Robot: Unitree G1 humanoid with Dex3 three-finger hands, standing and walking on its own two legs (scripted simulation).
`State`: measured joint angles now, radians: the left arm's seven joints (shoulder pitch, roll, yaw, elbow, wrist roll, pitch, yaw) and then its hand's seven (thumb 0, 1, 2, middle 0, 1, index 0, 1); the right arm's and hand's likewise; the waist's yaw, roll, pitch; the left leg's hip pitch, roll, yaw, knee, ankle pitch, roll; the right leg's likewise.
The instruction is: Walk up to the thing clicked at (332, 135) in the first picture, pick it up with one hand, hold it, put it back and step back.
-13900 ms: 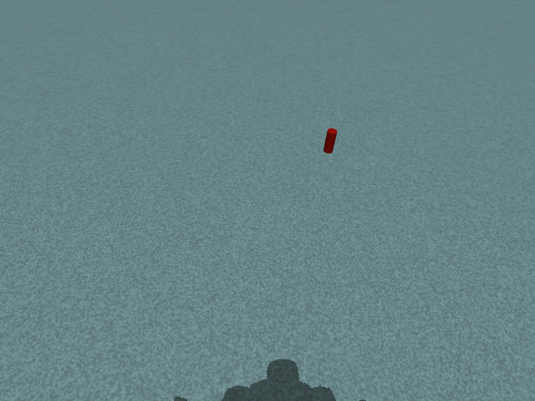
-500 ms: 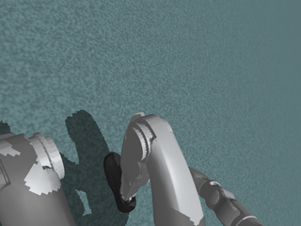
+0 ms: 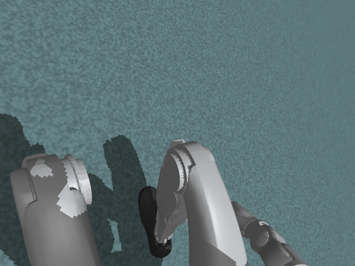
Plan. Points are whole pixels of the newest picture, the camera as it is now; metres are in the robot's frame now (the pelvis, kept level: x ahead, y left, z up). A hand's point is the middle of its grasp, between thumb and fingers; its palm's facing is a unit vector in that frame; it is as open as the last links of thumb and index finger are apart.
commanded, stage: settle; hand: left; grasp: from the side
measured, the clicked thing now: out of the picture +0.41 +0.32 -0.16
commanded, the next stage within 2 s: lift in 1.50 s
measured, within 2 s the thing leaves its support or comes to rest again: neither
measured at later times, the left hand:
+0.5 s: hand out of the picture +0.39 +0.33 -0.03, palm faces +0.37 -0.93 -0.04, open 7.6 cm
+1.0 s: hand out of the picture +0.40 +0.31 +0.03, palm faces +0.36 -0.93 -0.04, open 7.7 cm
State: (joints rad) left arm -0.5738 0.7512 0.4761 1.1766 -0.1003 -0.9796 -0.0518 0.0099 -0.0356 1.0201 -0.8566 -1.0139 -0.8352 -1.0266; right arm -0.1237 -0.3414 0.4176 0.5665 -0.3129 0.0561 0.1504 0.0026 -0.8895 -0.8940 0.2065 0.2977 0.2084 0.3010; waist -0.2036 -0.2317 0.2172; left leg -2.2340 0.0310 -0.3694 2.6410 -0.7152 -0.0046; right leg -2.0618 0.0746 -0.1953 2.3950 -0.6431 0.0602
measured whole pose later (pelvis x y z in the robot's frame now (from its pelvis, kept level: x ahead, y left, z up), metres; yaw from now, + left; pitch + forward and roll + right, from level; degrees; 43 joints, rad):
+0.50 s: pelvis +0.01 -0.01 +0.03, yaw +6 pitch +26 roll -12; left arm -0.52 0.54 0.42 0.85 -0.15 -0.69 -0.15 0.01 -0.05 1.04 -0.86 -1.02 -0.85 -1.02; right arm 0.00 -0.29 0.18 0.61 -0.13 0.08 0.11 0.01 -0.88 -0.89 0.21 0.30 0.21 0.30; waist -0.12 -0.07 -0.01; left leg -2.27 0.03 -0.22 2.48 -0.69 -0.01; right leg -2.14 0.01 -0.10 2.35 -0.68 0.05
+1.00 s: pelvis +0.02 -0.03 +0.06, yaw +9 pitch +31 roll -7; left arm -0.55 0.44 0.46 0.80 -0.16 -0.59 -0.23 0.01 -0.10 1.10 -0.86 -1.06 -0.85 -1.07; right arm 0.05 -0.29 0.06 0.65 -0.08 0.06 0.06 0.01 -0.89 -0.89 0.20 0.30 0.21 0.30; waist -0.10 -0.02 -0.08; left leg -2.21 0.04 -0.16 2.36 -0.70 -0.04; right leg -2.13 0.00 -0.05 2.29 -0.70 0.04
